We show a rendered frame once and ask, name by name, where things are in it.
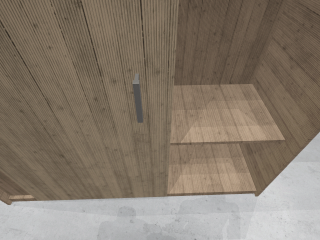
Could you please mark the wardrobe door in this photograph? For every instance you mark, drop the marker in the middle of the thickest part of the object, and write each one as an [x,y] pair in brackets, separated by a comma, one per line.
[68,120]
[10,187]

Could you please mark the handle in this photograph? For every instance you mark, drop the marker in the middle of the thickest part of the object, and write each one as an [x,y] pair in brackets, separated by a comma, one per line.
[137,98]

